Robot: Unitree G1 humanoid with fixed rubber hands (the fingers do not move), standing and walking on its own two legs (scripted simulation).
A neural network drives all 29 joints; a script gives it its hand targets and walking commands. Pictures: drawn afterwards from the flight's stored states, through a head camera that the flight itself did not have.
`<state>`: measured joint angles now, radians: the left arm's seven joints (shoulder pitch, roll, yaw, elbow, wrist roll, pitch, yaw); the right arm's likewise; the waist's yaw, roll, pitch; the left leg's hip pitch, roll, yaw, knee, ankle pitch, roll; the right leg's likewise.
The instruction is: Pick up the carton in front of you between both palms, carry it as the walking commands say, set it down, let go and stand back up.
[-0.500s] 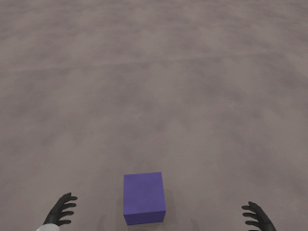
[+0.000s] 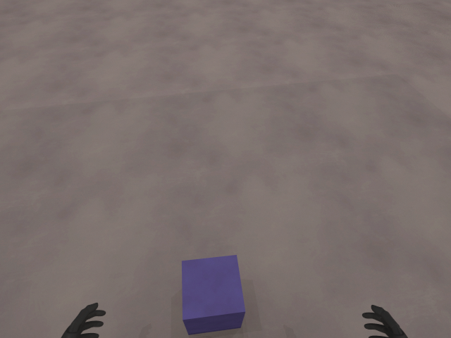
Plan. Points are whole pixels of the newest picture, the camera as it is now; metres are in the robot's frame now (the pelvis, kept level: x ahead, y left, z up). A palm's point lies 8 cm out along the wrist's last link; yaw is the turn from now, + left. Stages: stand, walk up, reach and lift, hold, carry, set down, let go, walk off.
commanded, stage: stand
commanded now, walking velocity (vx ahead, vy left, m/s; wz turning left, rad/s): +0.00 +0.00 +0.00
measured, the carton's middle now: (212, 295) +0.38 +0.06 -0.65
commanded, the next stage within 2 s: none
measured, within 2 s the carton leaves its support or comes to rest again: neither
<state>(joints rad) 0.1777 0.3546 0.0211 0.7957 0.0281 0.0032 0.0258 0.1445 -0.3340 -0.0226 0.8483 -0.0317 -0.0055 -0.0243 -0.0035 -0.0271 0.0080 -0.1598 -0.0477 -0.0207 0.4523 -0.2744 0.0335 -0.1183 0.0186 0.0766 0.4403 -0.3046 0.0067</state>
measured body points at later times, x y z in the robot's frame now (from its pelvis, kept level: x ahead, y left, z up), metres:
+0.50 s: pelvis -0.02 +0.00 +0.01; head -0.02 +0.01 +0.46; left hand +0.09 +0.30 -0.11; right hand +0.09 -0.31 -0.10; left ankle -0.02 +0.10 -0.74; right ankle -0.04 -0.13 -0.74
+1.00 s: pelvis -0.02 +0.00 +0.01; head -0.03 +0.00 +0.46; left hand +0.08 +0.31 -0.11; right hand +0.08 -0.32 -0.10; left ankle -0.02 +0.10 -0.74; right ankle -0.04 -0.13 -0.74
